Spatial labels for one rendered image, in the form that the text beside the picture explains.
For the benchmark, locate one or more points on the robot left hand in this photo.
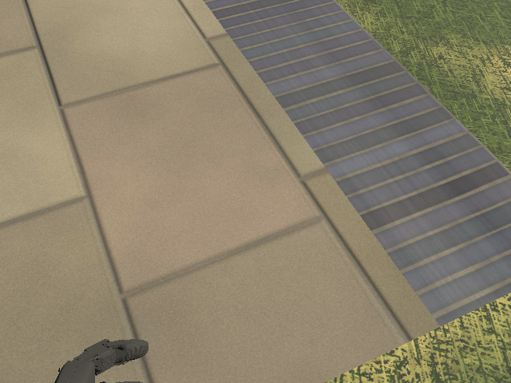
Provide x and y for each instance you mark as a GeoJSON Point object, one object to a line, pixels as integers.
{"type": "Point", "coordinates": [99, 357]}

